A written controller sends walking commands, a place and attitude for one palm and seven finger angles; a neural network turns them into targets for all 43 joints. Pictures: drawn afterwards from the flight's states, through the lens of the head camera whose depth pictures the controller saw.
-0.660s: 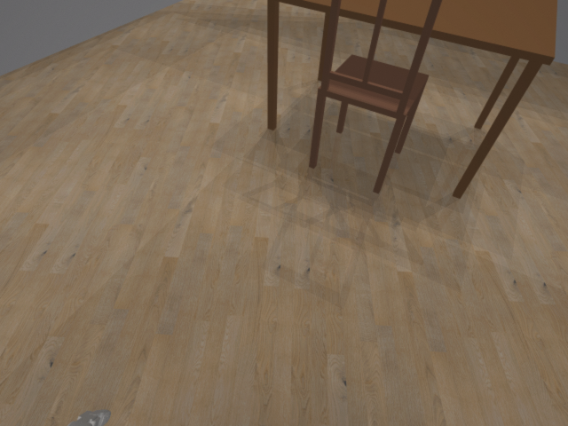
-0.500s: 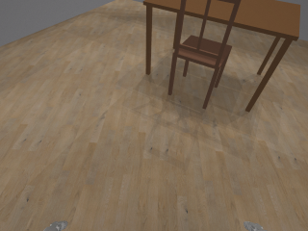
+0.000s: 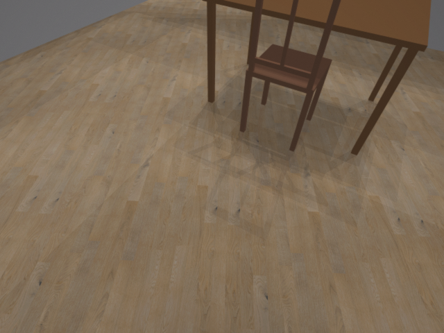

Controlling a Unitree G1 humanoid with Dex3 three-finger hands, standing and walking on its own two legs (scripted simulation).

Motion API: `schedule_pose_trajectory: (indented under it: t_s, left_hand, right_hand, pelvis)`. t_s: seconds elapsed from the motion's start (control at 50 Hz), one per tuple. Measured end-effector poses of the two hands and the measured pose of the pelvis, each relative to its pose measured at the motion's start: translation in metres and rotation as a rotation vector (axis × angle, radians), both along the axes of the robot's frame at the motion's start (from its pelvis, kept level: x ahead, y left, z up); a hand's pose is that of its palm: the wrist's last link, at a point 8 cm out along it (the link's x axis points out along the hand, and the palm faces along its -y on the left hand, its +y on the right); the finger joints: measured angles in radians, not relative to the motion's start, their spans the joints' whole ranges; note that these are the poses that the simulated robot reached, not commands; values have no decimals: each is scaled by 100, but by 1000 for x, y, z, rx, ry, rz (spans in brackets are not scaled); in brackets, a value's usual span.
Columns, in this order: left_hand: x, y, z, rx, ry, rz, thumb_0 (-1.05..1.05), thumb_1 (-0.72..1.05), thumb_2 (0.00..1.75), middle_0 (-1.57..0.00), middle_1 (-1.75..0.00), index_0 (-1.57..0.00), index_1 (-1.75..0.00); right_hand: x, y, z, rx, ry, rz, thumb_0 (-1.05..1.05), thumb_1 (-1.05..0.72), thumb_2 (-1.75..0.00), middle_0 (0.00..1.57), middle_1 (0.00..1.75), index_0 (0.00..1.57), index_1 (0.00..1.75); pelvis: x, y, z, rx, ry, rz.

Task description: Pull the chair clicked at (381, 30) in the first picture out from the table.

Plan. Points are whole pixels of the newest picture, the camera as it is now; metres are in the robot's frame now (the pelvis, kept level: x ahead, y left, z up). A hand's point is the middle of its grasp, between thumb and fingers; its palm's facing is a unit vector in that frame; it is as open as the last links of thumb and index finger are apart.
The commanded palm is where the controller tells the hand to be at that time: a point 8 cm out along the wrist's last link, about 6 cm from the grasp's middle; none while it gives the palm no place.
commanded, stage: stand and wait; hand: left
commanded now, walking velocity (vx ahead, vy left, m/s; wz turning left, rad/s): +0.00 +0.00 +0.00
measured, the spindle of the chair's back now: (289, 31) +1.43 -0.25 -0.05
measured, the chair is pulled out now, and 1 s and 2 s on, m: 0.00 0.00 0.00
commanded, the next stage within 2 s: look at it before walking up in 0.16 s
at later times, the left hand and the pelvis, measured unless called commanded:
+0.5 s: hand out of the picture +0.07 +0.24 -0.16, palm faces -0.03 -0.95 -0.32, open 7.4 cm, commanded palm none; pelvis -0.01 -0.01 +0.00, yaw +0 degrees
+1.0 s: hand out of the picture +0.06 +0.23 -0.16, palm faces -0.02 -0.95 -0.31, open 7.4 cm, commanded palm none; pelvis +0.00 -0.01 +0.00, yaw -1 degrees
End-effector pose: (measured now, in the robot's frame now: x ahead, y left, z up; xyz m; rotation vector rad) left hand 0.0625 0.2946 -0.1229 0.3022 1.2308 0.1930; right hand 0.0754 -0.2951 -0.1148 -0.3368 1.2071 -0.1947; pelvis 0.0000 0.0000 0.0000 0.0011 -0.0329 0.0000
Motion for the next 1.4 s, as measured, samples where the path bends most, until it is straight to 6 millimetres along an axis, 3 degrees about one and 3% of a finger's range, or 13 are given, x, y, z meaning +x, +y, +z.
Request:
schedule_pose_trajectory:
  t_s: [0.32, 0.54, 0.94, 1.08, 1.24, 1.28, 1.32, 1.4]
  left_hand:
    - [7, -10, 4, -6, -37, -18, 0, 90, 90, -20, -30, -20, -30]
    - [0, -14, 3, -9, -15, -15, 0, 90, 90, -20, -30, -20, -30]
    - [-3, -17, 2, -7, 1, -2, 0, 90, 90, -20, -30, -20, -30]
    - [-17, -37, -17, -78, 63, 23, 0, 90, 90, -20, -30, -20, -30]
    - [-40, -53, -46, -186, 240, 74, 0, 90, 90, -20, -30, -20, -30]
    - [-29, -54, -45, -193, 278, 50, 0, 90, 90, -20, -30, -20, -30]
    - [-6, -55, -44, -199, 272, 32, 0, 90, 90, -20, -30, -20, -30]
    - [68, -61, -40, -208, 182, -9, 1, 91, 90, -20, -30, -20, -30]
  right_hand:
    - [-10, -3, -1, 15, -5, -5, 1, -90, -90, 20, 30, 21, 30]
    - [-12, -5, -2, 19, 6, -5, 1, -90, -90, 20, 30, 21, 30]
    - [-6, -8, -1, 12, 7, -3, 1, -91, -90, 20, 30, 21, 30]
    - [-19, 16, -18, 66, 63, -27, 0, -91, -90, 20, 30, 20, 30]
    - [-37, 62, -30, 104, 144, -124, 1, -91, -90, 20, 30, 20, 30]
    - [-47, 75, -28, 113, 158, -170, 0, -91, -90, 20, 30, 20, 30]
    - [-63, 87, -25, 128, 210, -212, 0, -91, -90, 20, 30, 20, 30]
    - [-92, 109, -16, 166, 364, -286, 0, -91, -90, 20, 30, 20, 30]
  pelvis:
    - [-8, -6, 2, 2, -3, -3]
    - [-8, -9, 2, 2, 3, -4]
    - [-4, -12, 3, 1, 4, -5]
    - [16, -9, -5, -9, 19, -18]
    - [60, 11, -16, -15, 26, -54]
    - [72, 13, -14, -20, 20, -64]
    - [84, 13, -11, -23, 17, -66]
    - [111, 9, -8, -24, 22, -75]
